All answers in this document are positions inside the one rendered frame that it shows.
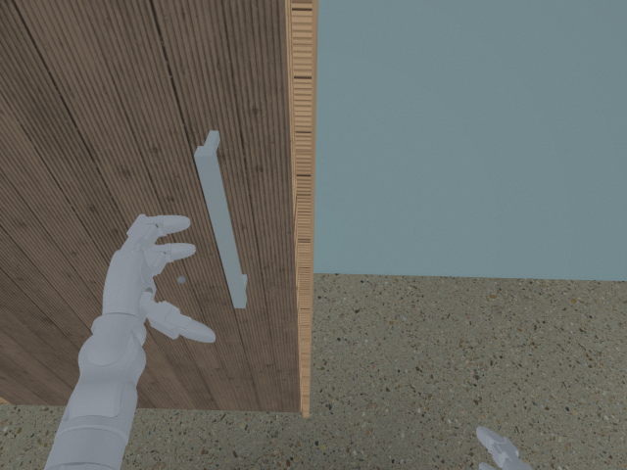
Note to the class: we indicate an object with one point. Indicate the right robot hand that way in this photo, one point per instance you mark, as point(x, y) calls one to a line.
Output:
point(504, 453)

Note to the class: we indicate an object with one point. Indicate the wardrobe door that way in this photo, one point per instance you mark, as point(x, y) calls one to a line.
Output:
point(103, 104)

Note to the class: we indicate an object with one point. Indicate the left robot hand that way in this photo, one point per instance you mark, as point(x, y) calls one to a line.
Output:
point(131, 272)

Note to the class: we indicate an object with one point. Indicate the robot left forearm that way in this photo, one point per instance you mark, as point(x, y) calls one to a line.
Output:
point(96, 424)

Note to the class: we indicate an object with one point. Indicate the handle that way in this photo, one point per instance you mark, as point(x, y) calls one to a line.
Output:
point(209, 173)

